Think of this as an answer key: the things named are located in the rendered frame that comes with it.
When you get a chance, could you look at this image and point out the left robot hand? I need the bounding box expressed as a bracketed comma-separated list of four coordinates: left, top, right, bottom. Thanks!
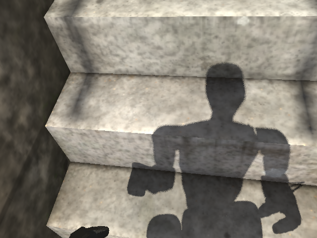
[69, 226, 109, 238]

